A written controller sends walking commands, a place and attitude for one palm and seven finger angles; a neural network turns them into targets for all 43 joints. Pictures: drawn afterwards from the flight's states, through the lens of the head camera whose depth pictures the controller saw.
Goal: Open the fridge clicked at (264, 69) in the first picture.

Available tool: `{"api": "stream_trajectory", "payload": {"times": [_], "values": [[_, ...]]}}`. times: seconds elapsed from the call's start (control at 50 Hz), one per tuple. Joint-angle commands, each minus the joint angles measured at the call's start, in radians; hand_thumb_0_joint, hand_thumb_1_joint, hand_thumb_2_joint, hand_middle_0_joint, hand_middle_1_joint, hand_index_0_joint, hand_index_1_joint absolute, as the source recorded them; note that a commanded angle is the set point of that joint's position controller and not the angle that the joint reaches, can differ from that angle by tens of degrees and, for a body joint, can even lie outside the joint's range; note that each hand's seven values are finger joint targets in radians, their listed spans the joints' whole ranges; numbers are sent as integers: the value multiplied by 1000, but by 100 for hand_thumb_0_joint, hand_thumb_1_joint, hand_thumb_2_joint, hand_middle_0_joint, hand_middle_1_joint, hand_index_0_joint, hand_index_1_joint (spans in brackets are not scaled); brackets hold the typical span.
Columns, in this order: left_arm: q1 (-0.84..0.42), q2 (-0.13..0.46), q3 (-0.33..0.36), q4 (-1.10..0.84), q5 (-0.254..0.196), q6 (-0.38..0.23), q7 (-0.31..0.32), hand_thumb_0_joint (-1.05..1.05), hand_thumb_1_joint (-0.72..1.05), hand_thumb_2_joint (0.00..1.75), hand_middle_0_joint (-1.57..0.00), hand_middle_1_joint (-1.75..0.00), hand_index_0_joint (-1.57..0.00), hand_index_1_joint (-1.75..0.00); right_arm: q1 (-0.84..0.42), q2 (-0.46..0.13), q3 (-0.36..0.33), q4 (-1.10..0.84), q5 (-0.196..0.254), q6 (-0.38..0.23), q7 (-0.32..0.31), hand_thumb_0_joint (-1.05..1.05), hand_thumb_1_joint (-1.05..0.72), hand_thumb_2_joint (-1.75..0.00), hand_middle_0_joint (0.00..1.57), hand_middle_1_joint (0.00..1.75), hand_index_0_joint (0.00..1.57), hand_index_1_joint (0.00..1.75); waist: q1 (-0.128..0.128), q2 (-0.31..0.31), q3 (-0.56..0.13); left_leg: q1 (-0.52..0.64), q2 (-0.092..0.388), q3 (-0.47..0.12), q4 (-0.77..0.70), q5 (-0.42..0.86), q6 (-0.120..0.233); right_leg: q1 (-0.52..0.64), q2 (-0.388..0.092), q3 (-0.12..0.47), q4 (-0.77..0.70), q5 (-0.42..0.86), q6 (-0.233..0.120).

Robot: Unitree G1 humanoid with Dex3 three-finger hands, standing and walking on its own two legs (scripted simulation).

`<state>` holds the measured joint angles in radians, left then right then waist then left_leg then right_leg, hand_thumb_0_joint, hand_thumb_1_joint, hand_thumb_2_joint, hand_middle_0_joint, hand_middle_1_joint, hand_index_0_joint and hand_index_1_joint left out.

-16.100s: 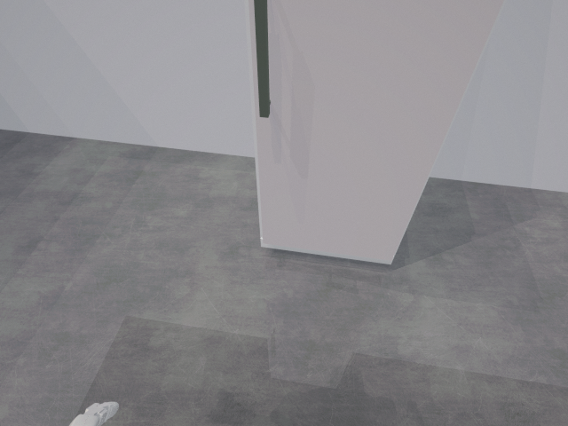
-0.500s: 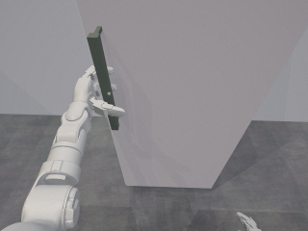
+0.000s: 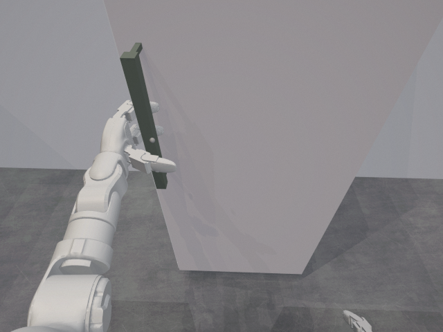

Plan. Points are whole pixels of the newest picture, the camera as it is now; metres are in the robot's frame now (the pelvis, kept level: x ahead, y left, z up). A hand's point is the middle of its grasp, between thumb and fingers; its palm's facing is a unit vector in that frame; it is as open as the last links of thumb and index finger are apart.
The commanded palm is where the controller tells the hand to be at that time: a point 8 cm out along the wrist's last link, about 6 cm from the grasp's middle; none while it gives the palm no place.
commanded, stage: slide the fingers in behind the handle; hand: left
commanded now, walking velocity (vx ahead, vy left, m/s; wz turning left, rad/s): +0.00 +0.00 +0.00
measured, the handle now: (151, 127) +0.48 +0.16 +0.13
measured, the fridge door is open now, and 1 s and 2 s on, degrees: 0 0 4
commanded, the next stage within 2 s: grip the handle and tug to test in 0.52 s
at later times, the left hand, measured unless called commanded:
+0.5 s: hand (155, 137) +0.43 +0.14 +0.15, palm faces +0.01 -1.00 +0.01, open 14.0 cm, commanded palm +0.40 +0.20 +0.15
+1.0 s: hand (158, 135) +0.43 +0.14 +0.15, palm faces +0.01 -1.00 +0.00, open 10.5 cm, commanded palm +0.40 +0.19 +0.15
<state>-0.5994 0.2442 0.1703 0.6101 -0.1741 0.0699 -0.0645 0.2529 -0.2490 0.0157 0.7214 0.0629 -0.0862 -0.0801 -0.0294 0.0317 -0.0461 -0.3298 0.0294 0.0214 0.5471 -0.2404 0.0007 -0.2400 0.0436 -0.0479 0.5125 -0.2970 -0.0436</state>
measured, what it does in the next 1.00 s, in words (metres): stands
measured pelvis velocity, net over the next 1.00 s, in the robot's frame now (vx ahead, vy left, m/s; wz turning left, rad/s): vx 0.00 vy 0.01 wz -0.01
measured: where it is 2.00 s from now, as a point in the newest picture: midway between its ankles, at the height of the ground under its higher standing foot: outside the picture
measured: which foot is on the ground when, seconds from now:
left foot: down 0.00-1.00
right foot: down 0.00-1.00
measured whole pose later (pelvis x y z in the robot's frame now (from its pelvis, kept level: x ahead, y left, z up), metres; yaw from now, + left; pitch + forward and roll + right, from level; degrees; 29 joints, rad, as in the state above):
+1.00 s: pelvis +0.00 +0.01 +0.00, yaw -1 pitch +2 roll -1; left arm -0.65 0.22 0.15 0.65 -0.15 0.04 -0.02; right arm 0.26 -0.23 0.02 0.72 0.06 -0.09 -0.07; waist -0.04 0.03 -0.05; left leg -0.35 0.02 0.04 0.56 -0.26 0.02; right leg -0.26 0.03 -0.03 0.52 -0.30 -0.03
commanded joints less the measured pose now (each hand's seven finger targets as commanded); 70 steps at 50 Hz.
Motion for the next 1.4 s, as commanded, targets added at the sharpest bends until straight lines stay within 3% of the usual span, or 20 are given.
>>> {"api": "stream_trajectory", "payload": {"times": [0.0,0.12,0.26,0.36,0.46,0.5,0.54,0.6,0.68,0.74,0.8,0.96,0.98,1.04,1.08,1.1,1.2,1.26,1.3,1.38], "values": [[-487,153,24,-217,-9,-78,2,0,-50,30,-30,-120,-30,-120,-68,-119,-37,-129,-2,-52,-7,0,-90,-90,20,30,20,30,-7,-48,-260,175,-34,-13,-32,161,38,-14,-15,59,-85,292,37],[-521,171,35,-213,-5,-101,6,0,-50,30,-30,-120,-30,-120,-62,-118,-37,-127,-6,-57,-6,0,-90,-90,20,30,20,30,-2,-44,-306,181,-36,-15,-32,175,38,5,-16,60,-73,307,34],[-523,186,48,-142,2,-97,11,0,-50,30,-30,-120,-30,-120,-56,-122,-34,-120,-3,-52,-4,0,-90,-90,20,30,20,30,-12,-66,-239,145,-29,-15,-36,128,37,-34,-13,57,-85,247,36],[-572,154,20,-179,5,-120,16,0,-50,30,-30,-120,-30,-120,-50,-116,-36,-121,-4,-61,-3,0,-90,-90,20,30,20,30,-14,-6,-286,193,-25,-21,-30,159,32,-42,-5,45,-70,251,27],[-568,131,8,-130,0,-117,19,0,-50,30,-30,-120,-30,-120,-40,-119,-39,-111,-5,-63,-1,0,-90,-90,20,30,20,30,-20,-44,-280,185,-23,-25,-31,144,32,-59,-1,39,-70,230,29],[-546,177,49,-124,6,-115,25,0,-50,30,-30,-120,-30,-120,-32,-127,-40,-112,-6,-61,0,0,-90,-90,20,30,20,30,-7,-48,-296,184,-22,-25,-34,173,32,-36,-4,38,-63,258,27],[-546,140,26,-120,7,-110,28,0,-50,30,-30,-120,-30,-120,-31,-119,-40,-113,-6,-60,2,0,-90,-90,20,30,20,30,-12,-54,-296,188,-21,-23,-30,180,31,-43,0,34,-61,263,27],[-550,179,56,-133,14,-116,38,0,-50,30,-30,-120,-30,-120,-24,-126,-42,-115,-9,-58,4,0,-90,-90,20,30,20,30,-7,-48,-296,186,-17,-26,-33,192,30,-38,-1,34,-58,268,26],[-503,132,22,-172,17,-115,39,0,-31,38,-32,-123,-32,-123,-27,-122,-46,-124,-8,-59,8,0,-90,-90,20,30,20,30,-1,-13,-318,222,-15,-24,-25,241,25,-31,4,28,-49,298,22],[-546,100,-8,-173,14,-99,40,0,-17,44,-33,-125,-33,-125,-31,-117,-44,-117,-5,-55,7,0,-90,-90,20,30,20,30,-22,-39,-276,212,-12,-26,-30,216,27,-55,6,26,-61,279,25],[-548,177,51,-187,15,-93,46,0,-3,50,-35,-127,-35,-127,-33,-127,-43,-118,-7,-50,2,0,-90,-90,20,30,20,30,-7,-35,-285,200,-14,-25,-36,211,28,-33,1,32,-64,280,24],[-550,90,-19,-209,17,-101,44,0,34,66,-39,-132,-39,-132,-35,-114,-44,-117,-8,-54,5,0,-90,-90,20,30,20,30,-19,-9,-315,240,-14,-26,-25,249,23,-42,5,27,-55,308,22],[-513,121,13,-185,16,-97,46,0,39,68,-40,-133,-40,-133,-29,-121,-47,-117,-10,-51,5,0,-90,-90,20,30,20,30,-5,-31,-320,237,-15,-28,-26,258,24,-23,5,27,-55,315,21],[-513,77,-20,-205,10,-85,42,0,53,74,-41,-135,-41,-135,-40,-114,-43,-124,-7,-50,7,0,-90,-90,20,30,20,30,-10,-48,-309,227,-17,-24,-29,256,25,-21,4,27,-58,331,24],[-496,104,0,-191,10,-77,43,0,62,78,-42,-136,-42,-136,-41,-120,-44,-123,-7,-46,5,0,-90,-90,20,30,20,30,-5,-40,-298,219,-20,-19,-26,251,28,-14,1,32,-62,336,26],[-539,104,-12,-205,13,-79,42,0,67,80,-43,-137,-43,-137,-44,-119,-40,-122,-5,-45,4,0,-90,-90,20,30,20,30,-19,-56,-284,212,-19,-23,-30,239,30,-23,0,30,-63,327,27],[-496,97,-12,-235,9,-89,35,0,90,90,-45,-140,-45,-140,-53,-114,-43,-132,-6,-47,5,0,-90,-90,20,30,20,30,-2,-27,-310,229,-23,-18,-27,263,30,-1,-1,36,-60,358,24],[-474,54,-45,-270,7,-94,29,0,90,90,-45,-140,-45,-140,-54,-107,-44,-135,-6,-52,9,0,-90,-90,20,30,20,30,-1,-9,-328,250,-22,-16,-23,284,28,1,2,32,-55,375,23],[-444,106,1,-272,4,-92,29,0,90,90,-45,-140,-45,-140,-53,-116,-46,-136,-7,-52,7,0,-90,-90,20,30,20,30,10,-34,-335,240,-22,-14,-25,297,30,24,0,34,-56,399,24],[-403,115,6,-295,2,-83,17,0,90,90,-45,-140,-45,-140,-62,-118,-46,-142,-5,-48,6,0,-90,-90,20,30,20,30,17,-48,-318,231,-27,-6,-28,311,34,51,-3,40,-59,443,27]]}}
